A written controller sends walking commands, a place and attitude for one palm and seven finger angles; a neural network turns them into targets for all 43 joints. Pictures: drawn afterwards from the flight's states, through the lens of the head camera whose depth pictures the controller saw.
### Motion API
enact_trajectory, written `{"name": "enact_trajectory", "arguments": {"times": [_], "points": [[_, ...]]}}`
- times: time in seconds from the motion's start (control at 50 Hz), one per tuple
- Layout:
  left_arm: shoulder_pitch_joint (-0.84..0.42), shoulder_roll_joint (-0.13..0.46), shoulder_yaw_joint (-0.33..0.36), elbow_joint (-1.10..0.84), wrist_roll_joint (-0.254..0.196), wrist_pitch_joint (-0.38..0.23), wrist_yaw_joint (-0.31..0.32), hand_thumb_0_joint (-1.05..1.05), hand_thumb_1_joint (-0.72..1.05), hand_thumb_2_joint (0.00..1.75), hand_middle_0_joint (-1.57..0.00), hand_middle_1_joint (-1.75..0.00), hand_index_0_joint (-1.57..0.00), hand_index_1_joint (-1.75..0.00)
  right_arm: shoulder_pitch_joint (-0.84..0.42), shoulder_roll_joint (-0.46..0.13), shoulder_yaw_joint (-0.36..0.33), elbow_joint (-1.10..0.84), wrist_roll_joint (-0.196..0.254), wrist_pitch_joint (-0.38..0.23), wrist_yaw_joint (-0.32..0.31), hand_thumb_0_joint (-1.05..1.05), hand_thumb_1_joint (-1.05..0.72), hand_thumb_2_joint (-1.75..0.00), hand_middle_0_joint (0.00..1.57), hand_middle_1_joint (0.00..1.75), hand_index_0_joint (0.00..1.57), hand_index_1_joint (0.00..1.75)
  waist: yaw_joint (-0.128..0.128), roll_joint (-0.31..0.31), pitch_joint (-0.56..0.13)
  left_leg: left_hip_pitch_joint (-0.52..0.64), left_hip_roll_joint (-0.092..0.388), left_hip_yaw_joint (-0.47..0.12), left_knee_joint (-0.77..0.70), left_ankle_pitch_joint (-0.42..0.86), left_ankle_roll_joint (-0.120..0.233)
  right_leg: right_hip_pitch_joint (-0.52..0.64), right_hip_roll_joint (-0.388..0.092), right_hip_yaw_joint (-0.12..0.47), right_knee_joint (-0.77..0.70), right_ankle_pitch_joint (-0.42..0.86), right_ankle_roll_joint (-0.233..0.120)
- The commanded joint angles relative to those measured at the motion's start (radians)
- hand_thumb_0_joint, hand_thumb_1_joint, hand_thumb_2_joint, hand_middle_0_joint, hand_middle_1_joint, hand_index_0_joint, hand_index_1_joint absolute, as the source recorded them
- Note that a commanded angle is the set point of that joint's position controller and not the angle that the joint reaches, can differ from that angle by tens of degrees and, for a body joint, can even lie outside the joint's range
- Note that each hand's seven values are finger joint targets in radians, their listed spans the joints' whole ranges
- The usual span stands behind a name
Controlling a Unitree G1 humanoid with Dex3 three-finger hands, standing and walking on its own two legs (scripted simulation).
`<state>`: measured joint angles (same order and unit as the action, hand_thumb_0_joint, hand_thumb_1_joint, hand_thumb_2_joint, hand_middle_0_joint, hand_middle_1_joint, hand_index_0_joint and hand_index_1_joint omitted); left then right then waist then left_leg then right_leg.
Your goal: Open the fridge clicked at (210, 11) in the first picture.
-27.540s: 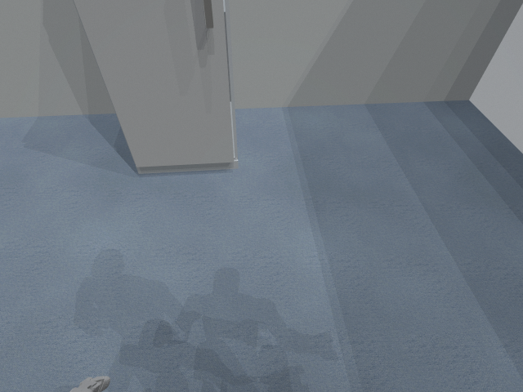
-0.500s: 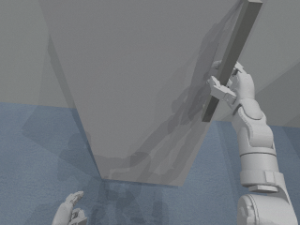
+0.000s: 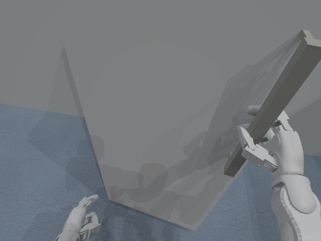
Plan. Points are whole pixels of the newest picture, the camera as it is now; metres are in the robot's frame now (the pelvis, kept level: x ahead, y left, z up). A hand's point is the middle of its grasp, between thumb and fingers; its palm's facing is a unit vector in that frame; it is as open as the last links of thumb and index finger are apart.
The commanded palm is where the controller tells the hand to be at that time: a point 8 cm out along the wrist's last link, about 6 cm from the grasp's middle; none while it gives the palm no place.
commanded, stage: walk backward, drawing the door open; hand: right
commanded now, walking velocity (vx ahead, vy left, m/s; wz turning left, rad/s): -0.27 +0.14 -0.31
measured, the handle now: (257, 120) +0.33 -0.17 +0.20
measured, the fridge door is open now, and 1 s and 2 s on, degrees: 9 21 53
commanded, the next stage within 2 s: none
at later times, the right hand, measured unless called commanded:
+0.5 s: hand (244, 158) +0.25 -0.13 +0.18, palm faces +0.24 +0.94 -0.23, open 7.4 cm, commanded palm +0.21 -0.18 +0.19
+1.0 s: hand (229, 183) +0.20 -0.09 +0.18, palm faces +0.42 +0.88 -0.20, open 7.3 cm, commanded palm +0.15 -0.12 +0.18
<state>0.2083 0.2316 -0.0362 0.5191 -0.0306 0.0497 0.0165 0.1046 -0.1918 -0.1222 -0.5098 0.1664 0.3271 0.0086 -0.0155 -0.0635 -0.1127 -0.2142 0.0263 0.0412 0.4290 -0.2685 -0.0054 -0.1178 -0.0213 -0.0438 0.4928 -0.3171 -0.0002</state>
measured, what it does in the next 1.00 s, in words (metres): steps to the left, turning right: right foot, then left foot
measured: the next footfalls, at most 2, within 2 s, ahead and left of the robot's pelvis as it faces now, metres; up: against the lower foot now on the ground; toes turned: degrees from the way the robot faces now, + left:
right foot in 0.54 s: +0.13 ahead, -0.08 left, +0.00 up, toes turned -9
left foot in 0.86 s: +0.03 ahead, +0.23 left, +0.00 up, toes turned -12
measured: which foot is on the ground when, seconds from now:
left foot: down 0.00-0.54, up 0.56-0.84, down 0.86-1.00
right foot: down 0.00-0.28, up 0.30-0.52, down 0.54-0.86, up 0.88-1.00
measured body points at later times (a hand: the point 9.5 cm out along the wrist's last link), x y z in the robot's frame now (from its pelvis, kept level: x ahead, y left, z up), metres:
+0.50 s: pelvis +0.01 +0.03 -0.01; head +0.07 +0.05 +0.43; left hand +0.22 +0.23 -0.11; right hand +0.23 -0.18 +0.19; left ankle -0.05 +0.12 -0.74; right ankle +0.08 -0.09 -0.72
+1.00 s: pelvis -0.05 +0.13 -0.01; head -0.01 +0.13 +0.44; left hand +0.17 +0.31 -0.11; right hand +0.17 -0.14 +0.19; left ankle -0.01 +0.24 -0.74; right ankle -0.03 +0.01 -0.69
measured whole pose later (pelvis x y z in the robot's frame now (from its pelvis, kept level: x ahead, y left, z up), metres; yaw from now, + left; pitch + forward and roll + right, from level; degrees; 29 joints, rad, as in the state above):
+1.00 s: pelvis -0.05 +0.13 -0.01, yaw -16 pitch -1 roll +0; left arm 0.14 0.19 -0.02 0.63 0.02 -0.07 0.07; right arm 0.05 -0.25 -0.14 -0.42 0.04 -0.05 -0.11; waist 0.05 -0.01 0.11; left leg -0.26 0.03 0.06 0.56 -0.28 0.01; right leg -0.53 0.01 -0.02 0.96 -0.44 0.04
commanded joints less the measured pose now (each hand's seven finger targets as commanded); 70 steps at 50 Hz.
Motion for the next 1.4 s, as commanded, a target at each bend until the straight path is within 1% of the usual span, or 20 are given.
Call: {"name": "enact_trajectory", "arguments": {"times": [0.0, 0.2, 0.24, 0.26, 0.34, 0.48, 0.52, 0.54, 0.56, 0.62, 0.78, 0.86, 0.92, 1.02, 1.04, 1.08, 1.1, 1.2, 1.32, 1.38], "points": [[-0.106, 0.094, 0.037, -0.154, 0.04, -0.035, 0.034, 0.0, 0.9, 0.9, -0.2, -0.3, -0.2, -0.3, -0.121, -0.121, -0.02, -0.125, -0.097, -0.313, -0.078, 0.0, -0.9, -0.9, 0.45, 1.4, 0.45, 1.4, 0.028, 0.084, -0.145, 0.178, 0.088, -0.012, 0.112, 0.881, 0.046, -0.09, -0.031, 0.047, 0.081, 0.651, -0.016], [-0.118, 0.058, 0.052, -0.176, 0.06, -0.048, 0.003, 0.0, 0.9, 0.9, -0.2, -0.3, -0.2, -0.3, -0.071, -0.108, 0.014, -0.332, -0.12, -0.446, -0.1, 0.0, -0.9, -0.9, 0.45, 1.4, 0.45, 1.4, 0.045, -0.102, -0.059, -0.101, -0.103, 0.117, 0.016, 0.275, 0.008, 0.248, -0.082, 0.081, 0.134, 1.483, 0.036], [-0.159, 0.063, 0.059, -0.187, 0.044, -0.068, 0.008, 0.0, 0.9, 0.9, -0.2, -0.3, -0.2, -0.3, -0.022, -0.148, -0.041, -0.346, -0.118, -0.484, -0.101, 0.0, -0.9, -0.9, 0.45, 1.4, 0.45, 1.4, -0.016, 0.125, -0.073, 0.437, 0.023, 0.041, -0.022, 1.044, 0.095, -0.291, 0.024, 0.037, 0.383, 0.753, 0.069], [-0.172, 0.047, 0.059, -0.209, 0.034, -0.093, 0.022, 0.0, 0.9, 0.9, -0.2, -0.3, -0.2, -0.3, 0.025, -0.194, -0.094, -0.321, -0.116, -0.51, -0.109, 0.0, -0.9, -0.9, 0.45, 1.4, 0.45, 1.4, -0.055, 0.342, -0.117, 0.664, 0.224, -0.082, 0.113, 1.54, 0.182, -0.604, 0.146, 0.017, 0.582, -0.004, 0.057], [-0.145, 0.003, 0.008, -0.142, 0.076, -0.123, 0.03, 0.0, 0.9, 0.9, -0.2, -0.3, -0.2, -0.3, 0.011, -0.147, -0.088, -0.333, -0.151, -0.556, -0.132, 0.0, -0.9, -0.9, 0.45, 1.4, 0.45, 1.4, -0.024, 0.118, -0.108, 0.375, 0.287, -0.041, 0.106, 1.08, 0.156, -0.481, 0.026, 0.077, 0.441, -0.067, 0.033], [-0.175, 0.01, 0.025, -0.132, 0.054, -0.097, 0.067, 0.0, 0.9, 0.9, -0.2, -0.3, -0.2, -0.3, -0.017, -0.182, -0.105, -0.375, -0.148, -0.569, -0.152, 0.0, -0.9, -0.9, 0.45, 1.4, 0.45, 1.4, 0.025, 0.168, -0.082, 0.131, 0.176, 0.099, 0.169, 0.879, 0.078, -0.116, 0.041, -0.073, 0.046, 0.291, 0.035], [-0.169, 0.049, 0.063, -0.132, 0.037, -0.118, 0.057, 0.0, 0.9, 0.9, -0.2, -0.3, -0.2, -0.3, -0.093, -0.165, -0.051, -0.401, -0.134, -0.588, -0.137, 0.0, -0.9, -0.9, 0.45, 1.4, 0.45, 1.4, 0.027, -0.067, -0.205, -0.079, -0.026, 0.1, 0.533, 0.158, -0.022, 0.247, -0.198, 0.216, -0.078, 1.192, -0.08], [-0.171, 0.046, 0.056, -0.131, 0.042, -0.139, 0.037, 0.0, 0.9, 0.9, -0.2, -0.3, -0.2, -0.3, -0.052, -0.159, -0.047, -0.355, -0.136, -0.585, -0.139, 0.0, -0.9, -0.9, 0.45, 1.4, 0.45, 1.4, 0.002, -0.225, -0.197, -0.203, -0.093, -0.01, 0.773, -0.398, -0.014, 0.288, -0.348, 0.446, -0.101, 1.402, -0.151], [-0.158, 0.014, 0.04, -0.104, 0.06, -0.155, 0.02, 0.0, 0.9, 0.9, -0.2, -0.3, -0.2, -0.3, -0.075, -0.169, -0.054, -0.366, -0.139, -0.587, -0.138, 0.0, -0.9, -0.9, 0.45, 1.4, 0.45, 1.4, 0.027, -0.201, -0.226, -0.204, -0.098, -0.121, 0.896, -0.404, -0.005, 0.209, -0.375, 0.543, -0.109, 1.263, -0.162], [-0.176, 0.013, 0.065, -0.043, 0.049, -0.179, 0.028, 0.0, 0.9, 0.9, -0.2, -0.3, -0.2, -0.3, -0.189, -0.209, -0.107, -0.356, -0.146, -0.577, -0.151, 0.0, -0.9, -0.9, 0.45, 1.4, 0.45, 1.4, 0.014, -0.037, -0.193, -0.217, -0.036, -0.154, 0.75, -0.291, -0.013, 0.116, -0.331, 0.387, -0.093, 0.847, -0.195], [-0.181, 0.032, 0.051, -0.06, 0.046, -0.207, 0.049, 0.0, 0.9, 0.9, -0.2, -0.3, -0.2, -0.3, -0.328, -0.219, -0.132, -0.24, -0.106, -0.507, -0.146, 0.0, -0.9, -0.9, 0.45, 1.4, 0.45, 1.4, 0.004, -0.212, -0.132, 0.172, -0.068, -0.004, 0.109, -0.116, 0.005, -0.236, -0.187, 0.222, -0.182, 0.139, -0.081], [-0.189, 0.02, 0.052, -0.047, 0.039, -0.183, 0.06, 0.0, 0.9, 0.9, -0.2, -0.3, -0.2, -0.3, -0.34, -0.315, -0.207, -0.235, -0.134, -0.489, -0.146, 0.0, -0.9, -0.9, 0.45, 1.4, 0.45, 1.4, -0.017, 0.275, -0.087, -0.122, 0.36, -0.337, -0.202, 0.075, 0.215, -0.337, 0.065, 0.078, 0.635, -0.204, 0.045], [-0.191, -0.011, 0.027, -0.058, 0.053, -0.175, 0.063, 0.0, 0.9, 0.9, -0.2, -0.3, -0.2, -0.3, -0.27, -0.226, -0.169, -0.228, -0.144, -0.509, -0.14, 0.0, -0.9, -0.9, 0.45, 1.4, 0.45, 1.4, 0.014, 0.186, -0.121, 0.112, 0.273, -0.045, 0.023, 0.616, 0.189, -0.396, 0.006, 0.04, 0.582, -0.183, 0.044], [-0.124, 0.009, 0.052, -0.065, 0.066, -0.184, 0.084, 0.0, 0.9, 0.9, -0.2, -0.3, -0.2, -0.3, -0.275, -0.156, -0.077, -0.263, -0.139, -0.532, -0.131, 0.0, -0.9, -0.9, 0.45, 1.4, 0.45, 1.4, 0.034, 0.165, -0.153, 0.161, 0.206, 0.025, 0.164, 0.694, 0.137, -0.197, 0.007, -0.061, 0.04, 0.048, 0.041], [-0.102, 0.029, 0.069, -0.071, 0.052, -0.182, 0.087, 0.0, 0.9, 0.9, -0.2, -0.3, -0.2, -0.3, -0.276, -0.136, -0.032, -0.263, -0.129, -0.525, -0.126, 0.0, -0.9, -0.9, 0.45, 1.4, 0.45, 1.4, 0.062, 0.098, -0.159, 0.087, 0.172, 0.061, 0.269, 0.605, 0.092, -0.056, -0.017, -0.035, -0.079, 0.208, 0.035], [-0.1, 0.07, 0.098, -0.085, 0.048, -0.195, 0.057, 0.0, 0.9, 0.9, -0.2, -0.3, -0.2, -0.3, -0.347, -0.118, 0.026, -0.304, -0.126, -0.537, -0.104, 0.0, -0.9, -0.9, 0.45, 1.4, 0.45, 1.4, 0.044, -0.234, -0.188, -0.381, -0.042, 0.012, 0.619, -0.32, -0.03, 0.313, -0.44, 0.532, -0.131, 1.174, -0.174], [-0.106, 0.048, 0.086, -0.056, 0.063, -0.212, 0.041, 0.0, 0.9, 0.9, -0.2, -0.3, -0.2, -0.3, -0.398, -0.15, 0.017, -0.348, -0.145, -0.547, -0.091, 0.0, -0.9, -0.9, 0.45, 1.4, 0.45, 1.4, 0.056, -0.195, -0.193, -0.415, -0.037, -0.099, 0.735, -0.343, -0.031, 0.286, -0.46, 0.655, -0.141, 1.047, -0.158], [-0.129, 0.061, 0.117, -0.009, 0.038, -0.221, 0.031, 0.0, 0.9, 0.9, -0.2, -0.3, -0.2, -0.3, -0.387, -0.106, 0.032, -0.284, -0.157, -0.507, -0.08, 0.0, -0.9, -0.9, 0.45, 1.4, 0.45, 1.4, 0.037, -0.129, -0.133, -0.237, -0.021, -0.111, 0.603, -0.08, -0.038, 0.012, -0.3, 0.331, -0.143, 0.411, -0.108], [-0.189, 0.05, 0.097, -0.044, 0.031, -0.197, 0.034, 0.0, 0.9, 0.9, -0.2, -0.3, -0.2, -0.3, -0.372, -0.126, -0.008, -0.248, -0.126, -0.463, -0.085, 0.0, -0.9, -0.9, 0.45, 1.4, 0.45, 1.4, 0.013, -0.245, -0.089, 0.22, -0.102, 0.016, 0.188, -0.164, -0.024, -0.36, -0.211, 0.312, -0.267, -0.147, -0.06], [-0.175, -0.024, 0.079, -0.021, 0.017, -0.191, 0.037, 0.0, 0.9, 0.9, -0.2, -0.3, -0.2, -0.3, -0.388, -0.2, -0.035, -0.286, -0.129, -0.47, -0.081, 0.0, -0.9, -0.9, 0.45, 1.4, 0.45, 1.4, 0.024, 0.203, -0.104, 0.138, 0.163, -0.14, -0.219, -0.116, 0.096, -0.334, 0.029, 0.029, 0.269, -0.149, 0.06]]}}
